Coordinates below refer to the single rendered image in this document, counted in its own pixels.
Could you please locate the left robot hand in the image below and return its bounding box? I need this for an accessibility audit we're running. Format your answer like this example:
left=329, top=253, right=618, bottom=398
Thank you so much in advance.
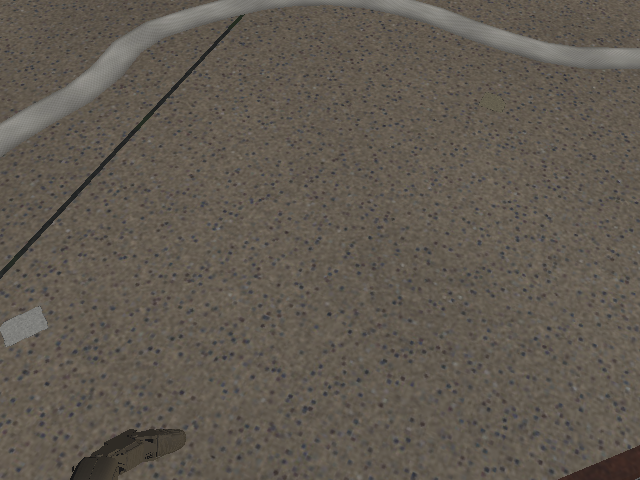
left=70, top=429, right=186, bottom=480

